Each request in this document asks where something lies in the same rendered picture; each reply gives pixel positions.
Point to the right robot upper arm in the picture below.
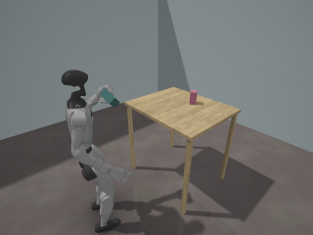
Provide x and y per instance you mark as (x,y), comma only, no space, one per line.
(78,124)

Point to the robot right hand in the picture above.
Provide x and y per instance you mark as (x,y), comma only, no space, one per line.
(118,172)

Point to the sponge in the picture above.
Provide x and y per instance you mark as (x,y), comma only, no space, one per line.
(109,98)

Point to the robot right forearm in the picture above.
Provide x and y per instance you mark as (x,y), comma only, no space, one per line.
(89,159)

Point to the table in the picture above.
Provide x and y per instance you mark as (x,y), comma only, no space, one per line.
(171,108)

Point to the robot left thigh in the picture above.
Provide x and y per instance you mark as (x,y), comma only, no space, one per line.
(98,154)

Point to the robot right foot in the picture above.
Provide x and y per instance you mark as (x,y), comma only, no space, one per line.
(111,223)

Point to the robot left forearm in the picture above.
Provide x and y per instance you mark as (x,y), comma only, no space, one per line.
(93,101)

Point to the robot left hand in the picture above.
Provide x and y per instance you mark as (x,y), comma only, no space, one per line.
(102,100)

